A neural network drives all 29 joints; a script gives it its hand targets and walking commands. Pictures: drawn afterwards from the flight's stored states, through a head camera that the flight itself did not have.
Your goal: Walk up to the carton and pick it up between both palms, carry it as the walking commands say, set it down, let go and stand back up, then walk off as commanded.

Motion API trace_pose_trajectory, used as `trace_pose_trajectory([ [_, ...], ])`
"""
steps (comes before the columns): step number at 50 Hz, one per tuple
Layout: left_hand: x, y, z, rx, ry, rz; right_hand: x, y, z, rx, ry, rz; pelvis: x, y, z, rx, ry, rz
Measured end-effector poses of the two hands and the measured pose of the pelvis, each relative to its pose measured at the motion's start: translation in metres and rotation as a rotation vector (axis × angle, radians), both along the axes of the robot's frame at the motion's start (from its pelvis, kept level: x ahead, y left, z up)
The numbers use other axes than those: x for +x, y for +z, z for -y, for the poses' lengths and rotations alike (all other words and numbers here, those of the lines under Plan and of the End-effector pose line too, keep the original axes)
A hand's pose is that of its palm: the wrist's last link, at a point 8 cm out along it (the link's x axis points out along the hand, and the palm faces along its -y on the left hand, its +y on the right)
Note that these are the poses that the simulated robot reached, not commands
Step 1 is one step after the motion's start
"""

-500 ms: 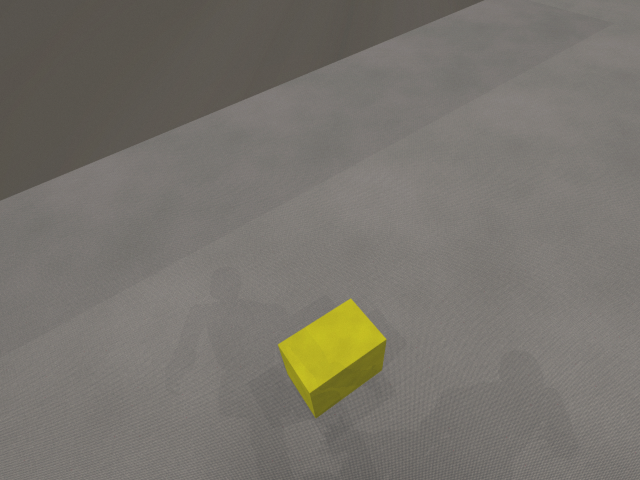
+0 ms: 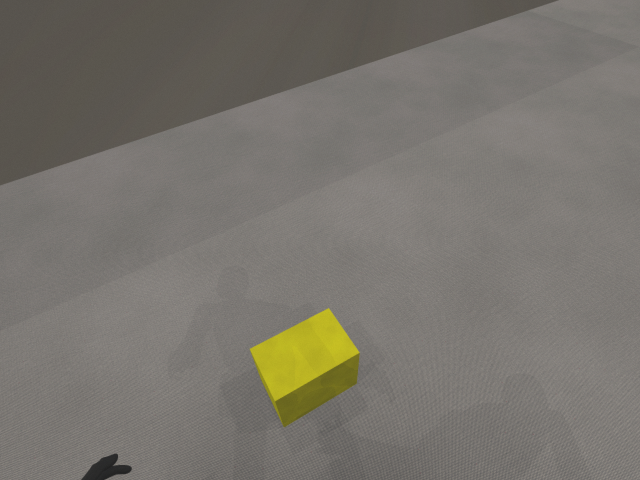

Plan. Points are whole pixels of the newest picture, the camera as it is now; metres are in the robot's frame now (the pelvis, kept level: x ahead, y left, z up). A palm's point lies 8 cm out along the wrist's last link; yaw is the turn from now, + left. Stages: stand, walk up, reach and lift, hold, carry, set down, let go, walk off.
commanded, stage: walk up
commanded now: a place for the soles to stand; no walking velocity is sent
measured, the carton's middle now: (306, 367) +0.54 +0.10 -0.64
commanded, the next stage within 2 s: none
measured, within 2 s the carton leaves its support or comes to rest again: neither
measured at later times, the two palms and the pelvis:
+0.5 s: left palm out of the picture +0.14 +0.22 -0.07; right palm out of the picture +0.19 -0.45 -0.09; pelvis +0.09 -0.12 +0.00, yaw +7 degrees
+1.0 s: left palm (251, 456) +0.18 +0.12 -0.06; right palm out of the picture +0.34 -0.53 -0.09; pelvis +0.18 -0.22 +0.01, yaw +15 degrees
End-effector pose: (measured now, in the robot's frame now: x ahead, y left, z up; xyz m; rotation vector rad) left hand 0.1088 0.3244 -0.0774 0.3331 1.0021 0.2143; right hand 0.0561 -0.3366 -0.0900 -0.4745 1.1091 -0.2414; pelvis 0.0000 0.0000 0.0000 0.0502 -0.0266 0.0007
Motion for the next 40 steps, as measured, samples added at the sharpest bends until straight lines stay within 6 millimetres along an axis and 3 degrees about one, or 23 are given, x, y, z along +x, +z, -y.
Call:
trace_pose_trajectory([
  [9, -0.054, 0.023, 0.047, 0.02, 0.185, -0.087, 0.071, 0.009, 0.051, -0.005, 0.145, -0.069, 0.029, 0.021, 0.06, 0.019, 0.111, -0.028],
  [14, -0.062, 0.027, 0.068, 0.025, 0.245, -0.146, 0.108, 0.007, 0.065, 0.006, 0.192, -0.08, 0.052, 0.025, 0.08, 0.028, 0.137, -0.048],
  [20, -0.039, 0.02, 0.085, 0.023, 0.249, -0.163, 0.142, 0.006, 0.077, 0.003, 0.211, -0.042, 0.076, 0.019, 0.096, 0.024, 0.137, -0.037],
  [23, -0.004, 0.007, 0.088, 0.043, 0.202, -0.12, 0.14, -0.005, 0.097, -0.034, 0.175, -0.013, 0.085, 0.001, 0.105, 0.019, 0.132, -0.004],
  [27, 0.055, 0.01, 0.119, 0.038, 0.139, -0.013, 0.143, -0.002, 0.134, -0.055, 0.132, -0.007, 0.102, 0.0, 0.135, 0.033, 0.132, 0.015],
  [29, 0.074, 0.011, 0.137, 0.042, 0.121, 0.021, 0.154, -0.006, 0.153, -0.057, 0.133, -0.006, 0.112, -0.004, 0.154, 0.03, 0.131, -0.001],
  [32, 0.077, 0.0, 0.162, 0.043, 0.15, 0.03, 0.175, -0.018, 0.177, -0.058, 0.167, -0.021, 0.124, -0.015, 0.18, 0.031, 0.164, -0.003],
  [40, 0.062, 0.019, 0.197, 0.063, 0.274, -0.028, 0.237, 0.001, 0.196, -0.026, 0.267, -0.058, 0.16, 0.009, 0.213, 0.022, 0.229, -0.03],
])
